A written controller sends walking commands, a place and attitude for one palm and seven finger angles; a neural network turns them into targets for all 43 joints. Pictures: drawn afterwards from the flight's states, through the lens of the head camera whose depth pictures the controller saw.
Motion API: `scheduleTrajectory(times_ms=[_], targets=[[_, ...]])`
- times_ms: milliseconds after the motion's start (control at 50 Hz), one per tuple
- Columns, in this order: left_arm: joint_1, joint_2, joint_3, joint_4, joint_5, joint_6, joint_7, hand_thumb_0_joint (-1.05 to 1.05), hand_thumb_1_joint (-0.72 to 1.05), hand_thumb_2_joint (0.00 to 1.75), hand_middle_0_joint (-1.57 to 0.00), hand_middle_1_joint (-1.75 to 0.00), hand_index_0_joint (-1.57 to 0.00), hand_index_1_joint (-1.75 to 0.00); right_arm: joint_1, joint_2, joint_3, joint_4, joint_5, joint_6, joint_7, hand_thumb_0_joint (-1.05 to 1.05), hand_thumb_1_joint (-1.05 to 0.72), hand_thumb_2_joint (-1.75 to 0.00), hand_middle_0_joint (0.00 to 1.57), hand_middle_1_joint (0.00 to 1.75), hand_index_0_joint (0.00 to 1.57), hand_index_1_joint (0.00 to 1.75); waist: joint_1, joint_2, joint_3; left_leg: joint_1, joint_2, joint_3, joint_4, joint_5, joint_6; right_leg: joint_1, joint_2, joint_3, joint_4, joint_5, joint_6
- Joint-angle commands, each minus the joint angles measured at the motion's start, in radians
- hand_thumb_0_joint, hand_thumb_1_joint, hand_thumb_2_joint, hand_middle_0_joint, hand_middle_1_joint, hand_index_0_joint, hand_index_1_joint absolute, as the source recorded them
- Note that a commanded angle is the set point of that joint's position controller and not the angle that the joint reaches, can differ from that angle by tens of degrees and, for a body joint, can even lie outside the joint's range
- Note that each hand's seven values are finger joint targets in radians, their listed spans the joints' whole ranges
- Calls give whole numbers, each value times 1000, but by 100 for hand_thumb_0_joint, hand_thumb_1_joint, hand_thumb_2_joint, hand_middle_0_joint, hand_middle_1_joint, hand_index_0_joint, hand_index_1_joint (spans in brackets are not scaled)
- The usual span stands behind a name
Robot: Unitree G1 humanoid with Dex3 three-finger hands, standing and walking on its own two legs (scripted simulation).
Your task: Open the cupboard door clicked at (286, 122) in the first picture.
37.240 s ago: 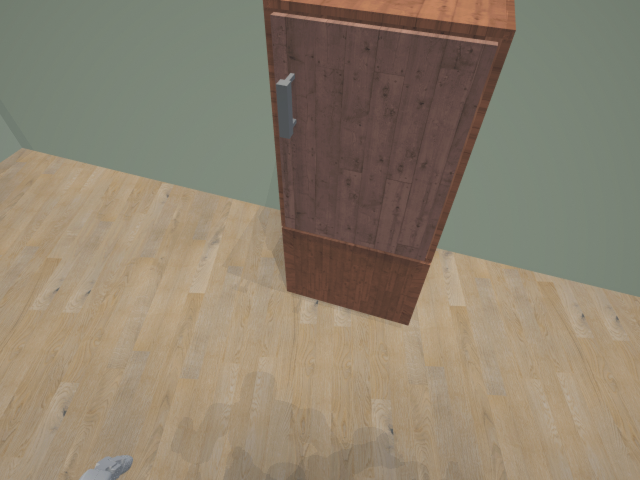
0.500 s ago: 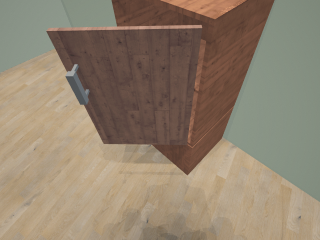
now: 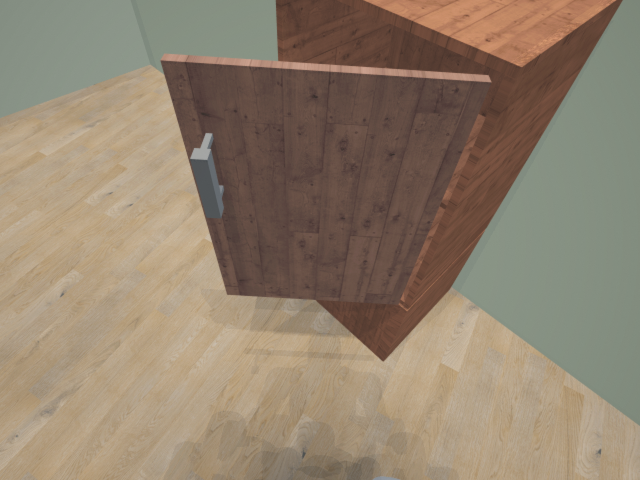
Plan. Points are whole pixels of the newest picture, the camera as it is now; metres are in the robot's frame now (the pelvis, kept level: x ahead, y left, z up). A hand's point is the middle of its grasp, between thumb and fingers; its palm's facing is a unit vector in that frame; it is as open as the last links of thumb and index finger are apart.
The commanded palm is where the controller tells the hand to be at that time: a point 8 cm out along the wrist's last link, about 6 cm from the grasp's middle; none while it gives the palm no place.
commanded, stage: come to a stop and stand still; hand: left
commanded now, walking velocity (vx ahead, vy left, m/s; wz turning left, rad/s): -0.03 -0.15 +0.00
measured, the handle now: (211, 176) +0.52 +0.22 +0.05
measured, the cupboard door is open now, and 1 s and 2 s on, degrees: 43 43 43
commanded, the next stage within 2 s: look again from close up in 1.60 s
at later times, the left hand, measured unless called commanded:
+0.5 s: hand out of the picture +0.04 +0.16 -0.17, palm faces +0.01 -0.98 -0.21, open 7.3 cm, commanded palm none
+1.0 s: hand out of the picture +0.00 +0.21 -0.17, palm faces +0.00 -0.97 -0.24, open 7.4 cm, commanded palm none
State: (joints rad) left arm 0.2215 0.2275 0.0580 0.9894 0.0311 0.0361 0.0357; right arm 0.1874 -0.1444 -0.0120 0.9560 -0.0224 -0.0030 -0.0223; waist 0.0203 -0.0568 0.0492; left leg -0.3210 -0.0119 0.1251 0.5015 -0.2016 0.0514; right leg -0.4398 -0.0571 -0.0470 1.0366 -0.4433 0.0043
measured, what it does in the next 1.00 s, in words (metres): steps on the spot: right foot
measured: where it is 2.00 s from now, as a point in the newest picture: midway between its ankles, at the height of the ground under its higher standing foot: outside the picture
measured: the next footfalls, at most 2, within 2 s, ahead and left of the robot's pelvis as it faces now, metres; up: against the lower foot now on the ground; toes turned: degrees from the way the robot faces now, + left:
right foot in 0.16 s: +0.01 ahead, -0.09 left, +0.00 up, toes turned +0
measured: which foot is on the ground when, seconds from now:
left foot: down 0.00-1.00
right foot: up 0.00-0.14, down 0.16-1.00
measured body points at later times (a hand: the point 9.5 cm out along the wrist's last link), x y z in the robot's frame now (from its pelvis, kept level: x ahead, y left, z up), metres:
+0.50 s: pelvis +0.00 -0.02 +0.00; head +0.00 -0.01 +0.45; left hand +0.04 +0.21 -0.15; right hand -0.01 -0.26 -0.15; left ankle +0.04 +0.10 -0.73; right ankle -0.03 -0.09 -0.73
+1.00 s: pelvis -0.02 +0.01 +0.01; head -0.03 +0.02 +0.46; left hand +0.00 +0.27 -0.15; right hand +0.05 -0.24 -0.13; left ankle +0.04 +0.10 -0.73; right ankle -0.03 -0.09 -0.73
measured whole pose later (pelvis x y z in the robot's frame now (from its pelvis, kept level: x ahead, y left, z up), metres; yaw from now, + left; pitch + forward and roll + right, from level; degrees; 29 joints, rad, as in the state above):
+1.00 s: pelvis -0.02 +0.01 +0.01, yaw +0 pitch -3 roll -1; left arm 0.29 0.23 -0.01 1.02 0.03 0.00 0.03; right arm 0.19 -0.23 0.00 1.05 -0.01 0.00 0.00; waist 0.01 -0.01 0.02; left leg -0.26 0.00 0.11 0.45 -0.15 0.06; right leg -0.15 0.00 -0.08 0.44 -0.25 -0.02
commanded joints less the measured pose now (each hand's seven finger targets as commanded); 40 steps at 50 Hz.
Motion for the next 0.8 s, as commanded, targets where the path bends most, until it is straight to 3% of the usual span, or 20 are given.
scheduleTrajectory(times_ms=[0, 40, 100, 120, 140, 160, 180, 200, 220, 240, 260, 280, 320, 340, 380, 420, 460, 520, 640, 780], targets=[[74, -9, -18, -18, -12, -9, -9, 0, 90, 90, -20, -30, -20, -30, 96, -156, -37, -6, -9, -20, -17, 0, -90, -90, 20, 30, 20, 30, -30, 131, -113, 153, 315, -275, -209, 324, 146, 84, -1, 30, -236, -27, 7], [53, -5, -16, -28, -10, -10, -10, 0, 90, 90, -20, -30, -20, -30, 107, -156, -43, 10, -13, -11, -19, 0, -90, -90, 20, 30, 20, 30, -39, 127, -70, 127, 328, -303, -200, 315, 147, 113, 10, 28, -336, -40, -4], [127, -10, -12, -6, -10, -13, -12, 0, 90, 90, -20, -30, -20, -30, 86, -179, -48, 15, -4, -3, -16, 0, -90, -90, 20, 30, 20, 30, -4, 89, -99, 51, 287, -261, -154, 152, 93, 268, 19, 17, -547, 151, -15], [134, 5, -10, -5, -6, -18, -10, 0, 90, 90, -20, -30, -20, -30, 86, -156, -45, 18, 1, -2, -12, 0, -90, -90, 20, 30, 20, 30, -3, 38, -81, -2, 236, -223, -122, 57, 50, 311, -3, 63, -640, 198, -24], [121, 34, -12, -7, -2, -28, -6, 0, 90, 90, -20, -30, -20, -30, 83, -110, -33, 22, 7, -3, -8, 0, -90, -90, 20, 30, 20, 30, -8, -43, -54, -49, 163, -158, -66, -13, 3, 323, -78, 161, -705, 229, -53], [106, 58, -16, -9, -8, -34, -6, 0, 90, 90, -20, -30, -20, -30, 76, -78, -19, 19, 10, 0, -4, 0, -90, -90, 20, 30, 20, 30, -23, -103, -42, -22, 92, -76, -28, -84, -35, 257, -162, 216, -738, 256, -97], [78, 56, -20, -11, -15, -43, -6, 0, 90, 90, -20, -30, -20, -30, 82, -62, -13, 34, 5, 5, -1, 0, -90, -90, 20, 30, 20, 30, -37, -96, -49, 42, 70, -66, -9, -94, -50, 183, -184, 229, -755, 233, -130], [49, 48, -22, -13, -18, -50, -4, 0, 90, 90, -20, -30, -20, -30, 91, -57, -11, 55, 0, 9, 0, 0, -90, -90, 20, 30, 20, 30, -43, -115, -30, 85, 80, -74, -2, -72, -50, 134, -157, 204, -764, 210, -133], [32, 31, -27, -14, -20, -49, -3, 0, 90, 90, -20, -30, -20, -30, 112, -61, -10, 74, -1, 11, 0, 0, -90, -90, 20, 30, 20, 30, -52, -76, -9, 122, 88, -81, -19, -35, -51, 101, -132, 174, -762, 164, -124], [60, 144, -48, -54, 5, -58, 10, 0, 90, 90, -20, -30, -20, -30, 105, -156, -15, -9, -17, -9, 0, 0, -90, -90, 20, 30, 20, 30, -69, -16, 83, 110, 87, -164, -29, 2, -33, 82, -57, 139, -708, 128, -65], [67, 90, -29, -68, -5, -51, 7, 0, 90, 90, -20, -30, -20, -30, 134, -151, -37, -11, -15, -19, -4, 0, -90, -90, 20, 30, 20, 30, -50, 35, -63, 83, 115, -135, 22, -29, -37, 118, -78, 119, -660, 68, -60], [66, 72, -25, -71, -3, -53, 9, 0, 90, 90, -20, -30, -20, -30, 133, -137, -38, 0, -18, -20, -9, 0, -90, -90, 20, 30, 20, 30, -51, 74, -71, 55, 107, -133, 39, -13, -33, 137, -79, 146, -672, 110, -79], [67, 94, -20, -93, -8, -51, 7, 0, 90, 90, -20, -30, -20, -30, 152, -123, -34, -9, -13, -15, -11, 0, -90, -90, 20, 30, 20, 30, -50, 62, -27, 11, 83, -113, 87, -27, -33, 126, -109, 177, -711, 85, -113], [88, 87, -26, -86, -9, -56, 8, 0, 90, 90, -20, -30, -20, -30, 142, -98, -21, -11, -13, -13, -7, 0, -90, -90, 20, 30, 20, 30, -37, 20, -11, -6, 77, -101, 96, -14, -29, 147, -118, 189, -725, 141, -105], [83, 109, -15, -85, -11, -64, 9, 0, 90, 90, -20, -30, -20, -30, 150, -118, -30, -14, -6, -18, -8, 0, -90, -90, 20, 30, 20, 30, -44, 42, 7, 0, 83, -110, 85, 13, -21, 150, -119, 183, -710, 226, -119], [90, 111, -13, -82, -13, -66, 8, 0, 90, 90, -20, -30, -20, -30, 159, -133, -32, -6, -3, -24, -11, 0, -90, -90, 20, 30, 20, 30, -41, 76, -6, 27, 96, -118, 38, 84, -15, 188, -90, 144, -657, 353, -110], [119, 106, -17, -73, -14, -68, 9, 0, 90, 90, -20, -30, -20, -30, 153, -136, -28, 1, 1, -25, -10, 0, -90, -90, 20, 30, 20, 30, -30, 57, -8, 35, 102, -115, 24, 117, -12, 224, -79, 126, -631, 455, -81], [113, 112, -14, -72, -14, -62, 6, 0, 90, 90, -20, -30, -20, -30, 139, -167, -36, 4, 1, -25, -13, 0, -90, -90, 20, 30, 20, 30, -29, 96, -8, 64, 121, -139, -11, 136, -3, 208, -55, 111, -615, 382, -79], [111, 108, -27, -64, -11, -61, 3, 0, 90, 90, -20, -30, -20, -30, 87, -178, -31, 7, 1, -18, -4, 0, -90, -90, 20, 30, 20, 30, -27, 38, -14, 93, 120, -140, -41, 69, -3, 194, -57, 132, -672, 257, -66], [94, 125, -34, -46, -11, -62, -1, 0, 90, 90, -20, -30, -20, -30, 25, -212, -28, 17, 4, -18, 5, 0, -90, -90, 20, 30, 20, 30, -26, 51, 5, 104, 129, -166, -108, 3, 0, 174, -54, 126, -701, 175, -57]])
